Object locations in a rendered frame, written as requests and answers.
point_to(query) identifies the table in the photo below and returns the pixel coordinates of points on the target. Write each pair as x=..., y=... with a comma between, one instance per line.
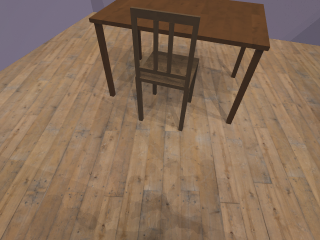
x=228, y=22

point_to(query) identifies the chair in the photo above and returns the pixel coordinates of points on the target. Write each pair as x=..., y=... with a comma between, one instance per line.
x=165, y=68

